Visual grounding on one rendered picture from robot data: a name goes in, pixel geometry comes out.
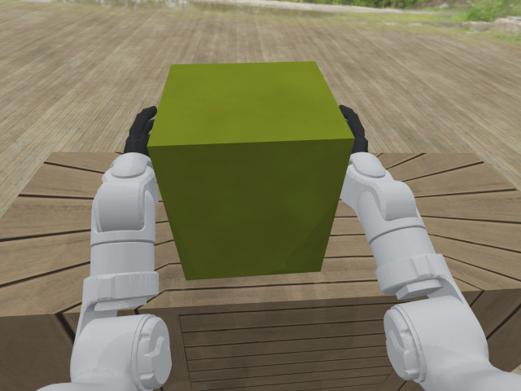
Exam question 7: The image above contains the right robot upper arm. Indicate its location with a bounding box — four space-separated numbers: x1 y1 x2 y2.
383 295 521 391

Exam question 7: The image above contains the left robot forearm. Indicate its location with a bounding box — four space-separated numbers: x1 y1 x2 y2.
70 152 159 381

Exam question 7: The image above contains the carton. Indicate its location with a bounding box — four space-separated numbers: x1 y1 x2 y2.
147 61 355 280

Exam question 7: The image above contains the left robot hand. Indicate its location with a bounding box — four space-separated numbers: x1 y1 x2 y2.
123 106 157 157

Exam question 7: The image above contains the right robot hand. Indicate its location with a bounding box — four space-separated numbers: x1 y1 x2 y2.
339 104 369 155

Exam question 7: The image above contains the right robot forearm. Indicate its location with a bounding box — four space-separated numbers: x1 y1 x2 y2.
340 152 489 359

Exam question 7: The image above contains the left robot upper arm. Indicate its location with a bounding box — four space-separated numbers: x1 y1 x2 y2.
36 314 172 391

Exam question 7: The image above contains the pedestal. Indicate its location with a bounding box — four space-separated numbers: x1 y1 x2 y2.
0 152 521 391

